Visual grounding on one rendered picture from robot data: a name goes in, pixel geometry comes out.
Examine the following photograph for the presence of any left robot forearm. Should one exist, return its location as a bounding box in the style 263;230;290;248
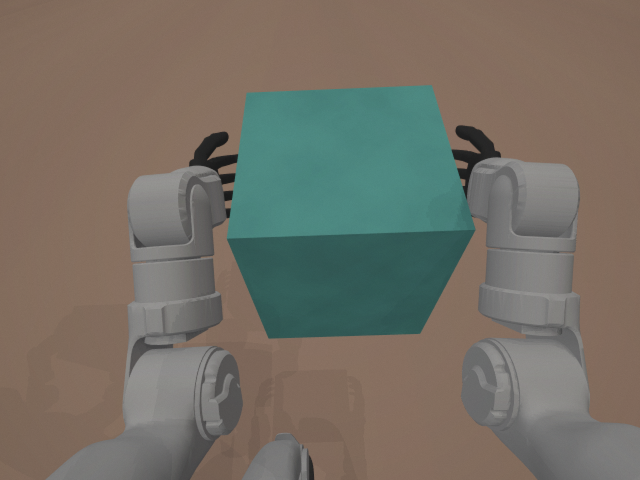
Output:
123;166;227;423

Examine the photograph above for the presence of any carton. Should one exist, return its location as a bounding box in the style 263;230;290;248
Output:
227;85;476;339

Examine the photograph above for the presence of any right robot forearm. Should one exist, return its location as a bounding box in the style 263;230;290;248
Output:
467;157;590;406

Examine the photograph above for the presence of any robot left shin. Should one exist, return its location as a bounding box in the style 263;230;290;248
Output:
275;433;300;445

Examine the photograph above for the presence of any robot left hand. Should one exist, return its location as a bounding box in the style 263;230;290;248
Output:
189;132;238;218

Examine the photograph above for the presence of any robot left upper arm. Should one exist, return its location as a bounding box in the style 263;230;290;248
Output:
45;346;243;480

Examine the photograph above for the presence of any robot left thigh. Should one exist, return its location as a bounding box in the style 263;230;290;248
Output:
242;440;309;480

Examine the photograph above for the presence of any robot right upper arm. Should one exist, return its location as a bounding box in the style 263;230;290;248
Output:
461;338;640;480

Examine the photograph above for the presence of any robot right hand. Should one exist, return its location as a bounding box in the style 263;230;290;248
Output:
451;125;501;217

